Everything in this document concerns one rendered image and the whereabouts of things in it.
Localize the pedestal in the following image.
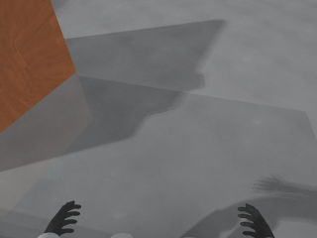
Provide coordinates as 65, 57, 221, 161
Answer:
0, 0, 76, 133

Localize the robot right hand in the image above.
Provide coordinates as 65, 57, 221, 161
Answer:
238, 203, 274, 238

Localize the robot left hand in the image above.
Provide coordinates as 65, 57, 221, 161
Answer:
44, 200, 81, 236

